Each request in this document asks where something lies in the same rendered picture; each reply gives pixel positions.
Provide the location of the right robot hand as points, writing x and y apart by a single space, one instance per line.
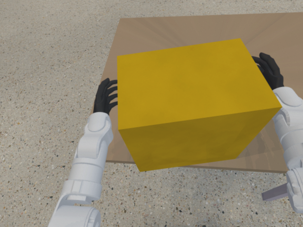
270 70

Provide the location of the robot left upper arm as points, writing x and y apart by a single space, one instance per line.
76 216

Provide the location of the left robot forearm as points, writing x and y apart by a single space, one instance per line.
84 182

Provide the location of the left robot hand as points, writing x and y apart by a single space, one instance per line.
102 101

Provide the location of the table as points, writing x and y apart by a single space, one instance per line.
279 35

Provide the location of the robot right upper arm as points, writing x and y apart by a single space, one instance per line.
295 188

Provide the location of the carton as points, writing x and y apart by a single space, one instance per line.
192 104

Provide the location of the right robot forearm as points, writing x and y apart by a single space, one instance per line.
289 126

